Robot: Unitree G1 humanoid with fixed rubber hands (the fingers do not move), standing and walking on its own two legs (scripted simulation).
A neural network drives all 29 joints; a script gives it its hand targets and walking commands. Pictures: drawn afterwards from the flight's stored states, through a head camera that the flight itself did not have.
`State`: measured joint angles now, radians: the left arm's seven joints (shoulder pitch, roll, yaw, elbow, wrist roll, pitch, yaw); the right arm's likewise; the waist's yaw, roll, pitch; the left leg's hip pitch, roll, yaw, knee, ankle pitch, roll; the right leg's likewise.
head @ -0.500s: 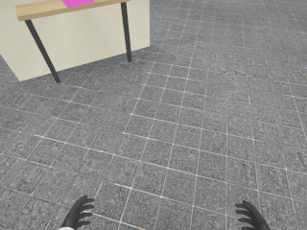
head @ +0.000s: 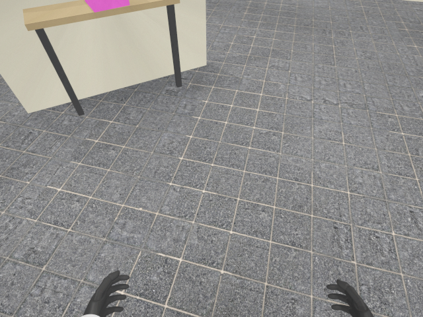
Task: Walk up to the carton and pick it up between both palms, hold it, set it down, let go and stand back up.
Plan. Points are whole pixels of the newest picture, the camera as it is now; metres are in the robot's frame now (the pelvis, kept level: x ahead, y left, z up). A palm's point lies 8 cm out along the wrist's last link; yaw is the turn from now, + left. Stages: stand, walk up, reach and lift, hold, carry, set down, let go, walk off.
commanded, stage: stand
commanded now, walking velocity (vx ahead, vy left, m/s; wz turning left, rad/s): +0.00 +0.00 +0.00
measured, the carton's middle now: out of the picture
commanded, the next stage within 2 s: walk up in 1.32 s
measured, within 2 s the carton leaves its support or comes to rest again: neither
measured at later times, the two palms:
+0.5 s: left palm out of the picture +0.12 +0.23 -0.09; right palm out of the picture +0.11 -0.27 -0.08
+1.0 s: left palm out of the picture +0.09 +0.23 -0.09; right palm out of the picture +0.09 -0.29 -0.09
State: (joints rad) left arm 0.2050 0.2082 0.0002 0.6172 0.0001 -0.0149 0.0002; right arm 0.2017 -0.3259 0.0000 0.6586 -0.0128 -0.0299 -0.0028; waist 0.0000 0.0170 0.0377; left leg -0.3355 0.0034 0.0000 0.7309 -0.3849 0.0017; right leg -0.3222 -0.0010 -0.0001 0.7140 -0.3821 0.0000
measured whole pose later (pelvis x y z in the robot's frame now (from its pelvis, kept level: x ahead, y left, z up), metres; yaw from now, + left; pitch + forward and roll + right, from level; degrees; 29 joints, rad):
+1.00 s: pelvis -0.03 -0.01 +0.00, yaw +0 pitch -3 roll +0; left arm 0.21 0.22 0.00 0.73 0.00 -0.02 0.00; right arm 0.20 -0.33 0.00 0.77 -0.01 -0.03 0.01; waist 0.00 0.00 0.04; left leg -0.32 0.00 0.00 0.70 -0.32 0.00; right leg -0.32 0.00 0.00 0.71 -0.34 0.00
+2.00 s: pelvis +0.04 +0.11 -0.01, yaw +9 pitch -3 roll -3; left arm 0.20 0.40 0.08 0.78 0.00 -0.06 -0.02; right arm 0.32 -0.38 -0.06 0.85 -0.01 -0.05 0.09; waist -0.03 -0.07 -0.01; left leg -0.45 0.03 0.00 0.78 -0.27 0.02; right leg -0.41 -0.06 -0.04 1.18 -0.46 -0.01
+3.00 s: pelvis +0.38 +0.19 +0.00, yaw +14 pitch -2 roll -4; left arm 0.24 0.38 0.08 0.79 0.00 -0.09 -0.05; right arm 0.34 -0.44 -0.06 0.85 -0.01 -0.05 0.11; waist -0.01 0.01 -0.02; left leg -0.48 0.08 0.01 0.70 -0.19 0.05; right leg -0.08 -0.07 -0.13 0.60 -0.46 -0.01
